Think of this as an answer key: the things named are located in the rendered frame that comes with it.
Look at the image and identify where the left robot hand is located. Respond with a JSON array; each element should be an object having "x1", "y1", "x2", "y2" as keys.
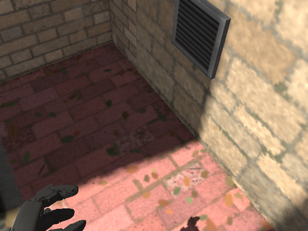
[{"x1": 10, "y1": 184, "x2": 87, "y2": 231}]

